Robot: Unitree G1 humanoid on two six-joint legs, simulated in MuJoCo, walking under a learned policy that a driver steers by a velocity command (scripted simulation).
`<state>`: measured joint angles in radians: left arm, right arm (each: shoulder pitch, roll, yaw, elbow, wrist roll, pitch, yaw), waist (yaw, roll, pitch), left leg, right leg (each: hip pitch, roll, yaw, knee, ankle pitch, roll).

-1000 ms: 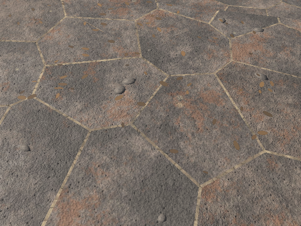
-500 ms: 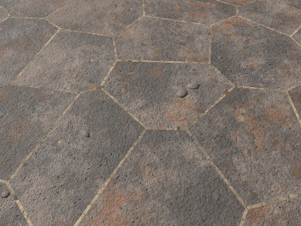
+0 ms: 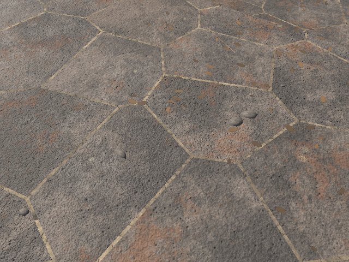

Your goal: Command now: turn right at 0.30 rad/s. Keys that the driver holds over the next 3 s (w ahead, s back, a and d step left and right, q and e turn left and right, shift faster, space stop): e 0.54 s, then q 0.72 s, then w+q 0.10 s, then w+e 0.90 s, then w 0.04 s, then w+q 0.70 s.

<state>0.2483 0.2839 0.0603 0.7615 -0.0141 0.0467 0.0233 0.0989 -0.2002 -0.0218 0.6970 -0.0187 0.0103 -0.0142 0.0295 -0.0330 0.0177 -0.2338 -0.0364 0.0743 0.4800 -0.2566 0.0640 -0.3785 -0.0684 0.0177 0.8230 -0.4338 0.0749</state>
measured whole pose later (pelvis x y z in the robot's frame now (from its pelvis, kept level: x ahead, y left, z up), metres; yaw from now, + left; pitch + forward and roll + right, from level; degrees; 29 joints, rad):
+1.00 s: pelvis +0.00 -0.02 -0.01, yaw -12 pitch +0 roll -1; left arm 0.20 0.29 0.07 0.67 0.01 0.00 0.03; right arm 0.14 -0.30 -0.06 0.70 0.02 0.02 -0.02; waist 0.01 0.02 0.04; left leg -0.32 -0.06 -0.17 0.59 -0.28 0.00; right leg -0.24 0.05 0.03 0.55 -0.32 -0.02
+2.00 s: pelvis +0.27 -0.03 -0.01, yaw -12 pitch +2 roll +0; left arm 0.16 0.30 0.06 0.63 -0.02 -0.06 -0.04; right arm 0.33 -0.31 -0.03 0.76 0.01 -0.09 0.00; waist -0.03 0.00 0.06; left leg -0.30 0.03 -0.03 1.21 -0.42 0.01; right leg -0.44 0.08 -0.02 0.57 -0.17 -0.08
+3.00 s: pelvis +0.78 -0.16 +0.01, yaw -7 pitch +1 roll -1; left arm 0.22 0.26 0.05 0.71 0.01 -0.09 -0.01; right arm 0.32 -0.32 -0.07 0.72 0.03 -0.02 -0.01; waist 0.00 0.05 0.01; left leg -0.50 0.02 -0.07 1.13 -0.34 0.00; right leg -0.22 0.03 -0.03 0.40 -0.19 -0.03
